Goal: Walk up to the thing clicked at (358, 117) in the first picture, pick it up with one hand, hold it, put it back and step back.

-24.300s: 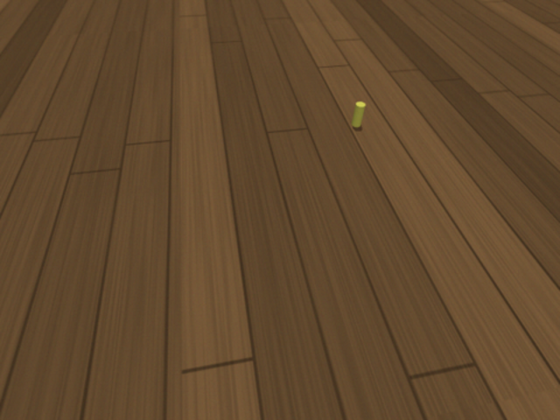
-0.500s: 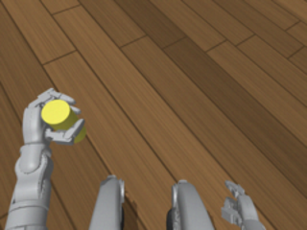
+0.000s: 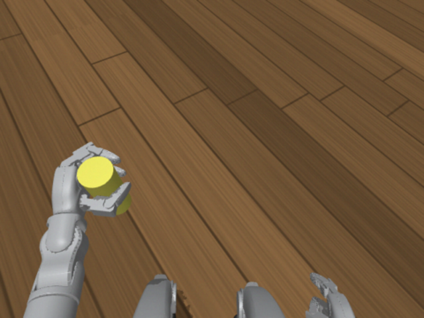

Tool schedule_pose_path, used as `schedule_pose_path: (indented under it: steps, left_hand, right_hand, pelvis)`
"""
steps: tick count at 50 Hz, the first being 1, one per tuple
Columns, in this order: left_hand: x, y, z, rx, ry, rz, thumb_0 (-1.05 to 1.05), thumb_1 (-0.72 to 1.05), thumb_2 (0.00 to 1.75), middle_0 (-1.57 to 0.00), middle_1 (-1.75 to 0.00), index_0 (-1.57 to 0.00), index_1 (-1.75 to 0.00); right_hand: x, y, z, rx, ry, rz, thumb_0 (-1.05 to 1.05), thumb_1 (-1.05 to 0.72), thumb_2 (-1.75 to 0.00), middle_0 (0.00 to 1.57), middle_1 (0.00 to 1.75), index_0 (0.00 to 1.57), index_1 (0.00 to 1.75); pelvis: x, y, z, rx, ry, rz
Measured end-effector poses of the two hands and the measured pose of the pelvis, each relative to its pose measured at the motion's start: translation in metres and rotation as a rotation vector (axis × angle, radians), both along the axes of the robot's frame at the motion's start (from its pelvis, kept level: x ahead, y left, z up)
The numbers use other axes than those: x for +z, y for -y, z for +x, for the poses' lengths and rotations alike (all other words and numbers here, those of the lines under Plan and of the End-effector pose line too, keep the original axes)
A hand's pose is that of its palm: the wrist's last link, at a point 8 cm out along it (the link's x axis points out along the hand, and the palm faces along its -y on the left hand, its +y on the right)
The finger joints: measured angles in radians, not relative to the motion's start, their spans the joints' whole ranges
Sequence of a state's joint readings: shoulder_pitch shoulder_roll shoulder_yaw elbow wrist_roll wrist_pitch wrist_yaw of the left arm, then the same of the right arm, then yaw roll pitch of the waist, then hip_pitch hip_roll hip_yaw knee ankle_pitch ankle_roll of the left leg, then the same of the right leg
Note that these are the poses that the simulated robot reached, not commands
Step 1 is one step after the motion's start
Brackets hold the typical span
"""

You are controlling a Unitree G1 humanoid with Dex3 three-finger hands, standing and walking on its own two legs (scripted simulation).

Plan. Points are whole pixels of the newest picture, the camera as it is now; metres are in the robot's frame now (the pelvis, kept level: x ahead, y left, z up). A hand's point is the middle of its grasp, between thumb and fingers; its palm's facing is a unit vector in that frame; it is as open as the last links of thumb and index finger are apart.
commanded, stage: lift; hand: left
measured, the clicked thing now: (107, 188) +0.34 +0.20 +0.01
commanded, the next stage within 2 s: hold in 0.62 s
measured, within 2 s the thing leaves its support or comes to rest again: neither
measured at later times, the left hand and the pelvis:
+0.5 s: hand (110, 172) +0.34 +0.17 +0.07, palm faces +0.12 -0.99 -0.01, open 7.8 cm; pelvis +0.01 -0.01 +0.04, yaw +0 degrees
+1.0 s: hand (111, 163) +0.35 +0.17 +0.09, palm faces +0.12 -0.99 -0.01, open 7.8 cm; pelvis +0.02 -0.01 +0.05, yaw +0 degrees
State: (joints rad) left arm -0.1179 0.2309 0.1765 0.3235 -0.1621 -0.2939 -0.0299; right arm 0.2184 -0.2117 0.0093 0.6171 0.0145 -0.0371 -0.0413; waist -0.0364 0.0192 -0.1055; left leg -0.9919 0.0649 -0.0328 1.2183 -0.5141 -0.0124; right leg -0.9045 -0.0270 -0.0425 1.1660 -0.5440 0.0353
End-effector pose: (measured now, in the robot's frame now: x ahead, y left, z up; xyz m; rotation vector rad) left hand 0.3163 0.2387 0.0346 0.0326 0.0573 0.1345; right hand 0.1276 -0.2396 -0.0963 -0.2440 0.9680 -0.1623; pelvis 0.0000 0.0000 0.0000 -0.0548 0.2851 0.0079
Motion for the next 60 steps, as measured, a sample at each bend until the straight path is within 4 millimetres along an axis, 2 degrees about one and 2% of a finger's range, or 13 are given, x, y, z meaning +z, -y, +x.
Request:
schedule_pose_path:
  steps: [10, 23, 43, 60]
  left_hand:
    - [0.020, 0.009, -0.006, -0.001, 0.003, -0.023, -0.04, -0.21, 1.19, -0.81, -1.10, -0.89, -1.14]
    - [0.038, 0.014, -0.003, -0.016, 0.011, -0.023, -0.04, -0.20, 1.18, -0.80, -1.10, -0.89, -1.14]
    - [0.054, 0.019, 0.008, -0.024, 0.018, -0.026, -0.04, -0.19, 1.16, -0.80, -1.10, -0.88, -1.13]
    - [0.064, 0.021, 0.003, -0.021, 0.023, -0.024, -0.04, -0.18, 1.15, -0.80, -1.09, -0.88, -1.13]
  right_hand:
    - [0.020, 0.002, 0.001, 0.001, 0.017, 0.007, 0.01, -0.91, -0.90, 0.21, 0.30, 0.20, 0.30]
    - [0.037, 0.007, 0.012, 0.007, 0.033, 0.007, 0.01, -0.91, -0.90, 0.21, 0.30, 0.20, 0.30]
    - [0.049, 0.010, 0.017, -0.004, 0.011, 0.011, 0.01, -0.91, -0.90, 0.20, 0.30, 0.20, 0.30]
    - [0.057, 0.006, 0.019, 0.002, 0.020, 0.025, 0.01, -0.91, -0.90, 0.20, 0.30, 0.20, 0.30]
  pelvis:
    - [0.020, 0.002, 0.003, -0.001, 0.049, 0.011]
    - [0.036, 0.006, 0.010, 0.001, 0.092, 0.019]
    - [0.050, 0.007, 0.023, -0.002, 0.126, 0.024]
    - [0.057, 0.005, 0.022, -0.001, 0.160, 0.027]
